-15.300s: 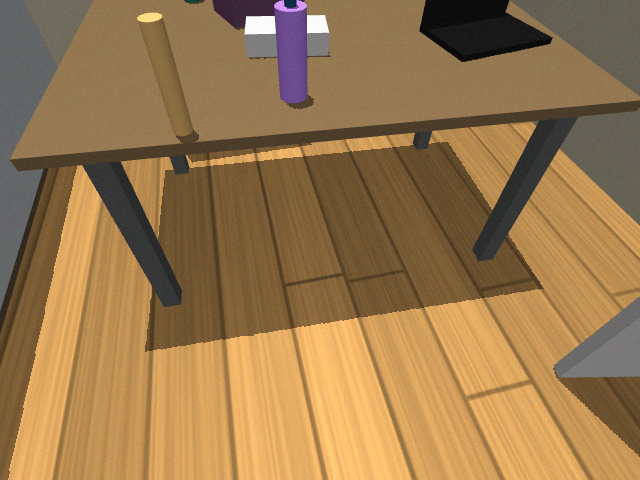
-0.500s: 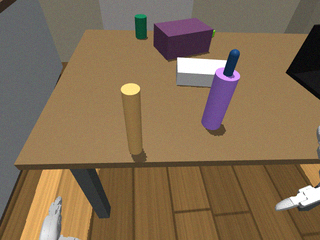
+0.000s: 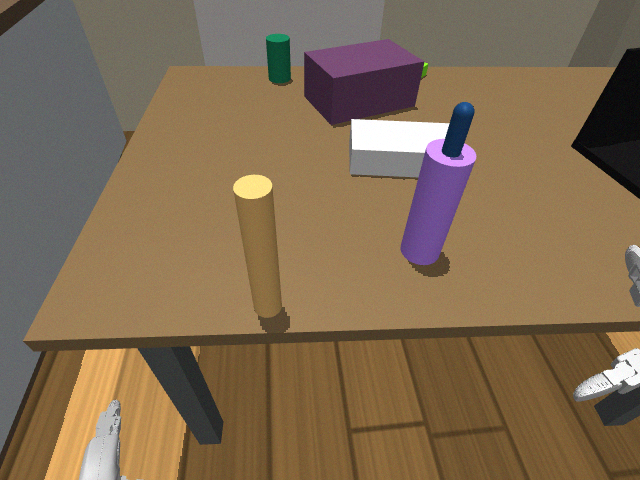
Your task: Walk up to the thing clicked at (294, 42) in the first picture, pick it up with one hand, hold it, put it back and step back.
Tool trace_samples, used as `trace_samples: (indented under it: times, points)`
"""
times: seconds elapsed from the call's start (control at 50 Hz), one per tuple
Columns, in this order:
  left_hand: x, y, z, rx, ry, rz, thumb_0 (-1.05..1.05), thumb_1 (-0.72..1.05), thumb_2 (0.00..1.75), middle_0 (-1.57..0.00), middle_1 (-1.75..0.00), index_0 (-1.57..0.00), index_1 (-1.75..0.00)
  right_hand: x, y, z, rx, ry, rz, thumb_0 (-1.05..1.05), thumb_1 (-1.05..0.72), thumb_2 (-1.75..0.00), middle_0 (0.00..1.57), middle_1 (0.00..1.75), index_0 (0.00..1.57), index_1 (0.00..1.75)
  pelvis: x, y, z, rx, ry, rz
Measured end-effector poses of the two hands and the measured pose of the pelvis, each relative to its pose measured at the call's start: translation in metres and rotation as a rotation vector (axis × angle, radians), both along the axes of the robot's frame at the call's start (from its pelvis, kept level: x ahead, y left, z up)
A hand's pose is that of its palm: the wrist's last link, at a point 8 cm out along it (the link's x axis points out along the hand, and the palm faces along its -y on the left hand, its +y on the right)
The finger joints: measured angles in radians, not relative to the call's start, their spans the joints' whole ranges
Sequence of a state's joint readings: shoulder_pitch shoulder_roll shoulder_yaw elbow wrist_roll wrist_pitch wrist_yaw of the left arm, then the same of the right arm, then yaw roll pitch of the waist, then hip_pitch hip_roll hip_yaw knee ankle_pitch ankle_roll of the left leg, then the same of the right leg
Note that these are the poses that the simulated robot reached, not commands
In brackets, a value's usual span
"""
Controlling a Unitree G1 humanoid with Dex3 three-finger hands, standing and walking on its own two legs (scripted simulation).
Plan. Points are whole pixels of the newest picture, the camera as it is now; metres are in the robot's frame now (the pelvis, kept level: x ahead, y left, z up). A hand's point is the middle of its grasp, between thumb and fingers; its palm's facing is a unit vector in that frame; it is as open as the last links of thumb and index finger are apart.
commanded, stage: go down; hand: right
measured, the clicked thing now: (439, 189) +0.48 -0.20 +0.11
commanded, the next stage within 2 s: none
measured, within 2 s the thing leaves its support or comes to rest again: neither
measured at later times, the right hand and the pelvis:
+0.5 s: hand (616, 254) +0.31 -0.36 +0.14, palm faces +0.17 +0.99 +0.00, open 17.7 cm; pelvis -0.01 +0.00 +0.00, yaw +1 degrees
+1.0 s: hand (617, 231) +0.35 -0.38 +0.14, palm faces +0.16 +0.99 +0.01, open 17.7 cm; pelvis -0.01 +0.00 -0.01, yaw +1 degrees
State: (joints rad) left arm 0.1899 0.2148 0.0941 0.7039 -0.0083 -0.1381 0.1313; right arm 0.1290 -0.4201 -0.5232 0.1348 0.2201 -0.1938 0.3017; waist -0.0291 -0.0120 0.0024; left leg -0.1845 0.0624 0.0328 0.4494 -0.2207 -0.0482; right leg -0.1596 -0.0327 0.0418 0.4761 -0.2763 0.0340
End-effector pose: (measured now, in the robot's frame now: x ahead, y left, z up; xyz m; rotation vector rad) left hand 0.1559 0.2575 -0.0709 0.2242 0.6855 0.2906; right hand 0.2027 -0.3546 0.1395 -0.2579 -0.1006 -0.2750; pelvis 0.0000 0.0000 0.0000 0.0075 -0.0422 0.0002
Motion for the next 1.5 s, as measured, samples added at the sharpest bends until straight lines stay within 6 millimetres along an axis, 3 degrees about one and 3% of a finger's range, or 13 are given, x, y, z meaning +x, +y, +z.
trace_samples:
  times: [0.16, 0.34, 0.44, 0.7, 0.96, 1.26, 1.5]
  points:
    - [-0.007, -0.007, -0.005, 0.013, 0.007, -0.01, -0.01, -0.53, 0.04, -0.05, -0.05, -0.06, -0.04, 0.033, -0.026, 0.009, 0.097, 0.001, 0.039, -0.01, 0.56, -0.04, 0.05, 0.05, 0.06, 0.05, -0.008, 0.0, -0.001, 0.001, 0.022, -0.01]
    - [-0.029, 0.005, -0.004, 0.053, -0.004, 0.023, -0.01, -0.52, 0.03, -0.05, -0.05, -0.07, -0.04, 0.074, -0.037, 0.011, 0.231, 0.081, 0.121, -0.01, 0.57, -0.04, 0.05, 0.05, 0.05, 0.05, -0.008, -0.003, -0.002, 0.002, 0.055, 0.01]
    - [-0.038, 0.01, -0.008, 0.075, 0.04, 0.019, -0.01, -0.53, 0.04, -0.05, -0.05, -0.06, -0.04, 0.079, -0.047, 0.004, 0.269, 0.102, 0.109, -0.01, 0.58, -0.04, 0.04, 0.05, 0.05, 0.05, -0.01, -0.002, -0.003, 0.005, 0.071, 0.017]
    - [-0.021, 0.003, 0.002, 0.114, -0.023, -0.025, -0.01, -0.53, 0.05, -0.05, -0.05, -0.06, -0.05, 0.095, -0.065, 0.011, 0.273, 0.103, 0.106, -0.01, 0.59, -0.06, 0.03, 0.06, 0.04, 0.06, -0.009, -0.001, -0.007, 0.015, 0.111, 0.005]
    - [-0.034, 0.002, -0.003, 0.123, 0.008, -0.022, -0.01, -0.53, 0.05, -0.05, -0.05, -0.06, -0.05, 0.115, -0.073, 0.005, 0.278, 0.115, 0.114, -0.01, 0.6, -0.06, 0.03, 0.06, 0.04, 0.06, -0.009, -0.004, -0.011, 0.021, 0.149, 0.015]
    - [-0.02, -0.008, 0.007, 0.135, -0.042, -0.049, -0.01, -0.54, 0.05, -0.05, -0.05, -0.06, -0.05, 0.124, -0.086, 0.003, 0.273, 0.111, 0.104, -0.01, 0.61, -0.06, 0.03, 0.06, 0.04, 0.06, -0.005, -0.007, -0.015, 0.029, 0.174, 0.011]
    - [-0.029, -0.01, -0.001, 0.135, -0.004, -0.041, -0.01, -0.54, 0.05, -0.05, -0.05, -0.06, -0.05, 0.137, -0.091, 0.002, 0.273, 0.111, 0.108, -0.01, 0.61, -0.06, 0.03, 0.06, 0.04, 0.06, -0.005, -0.011, -0.018, 0.036, 0.194, 0.016]
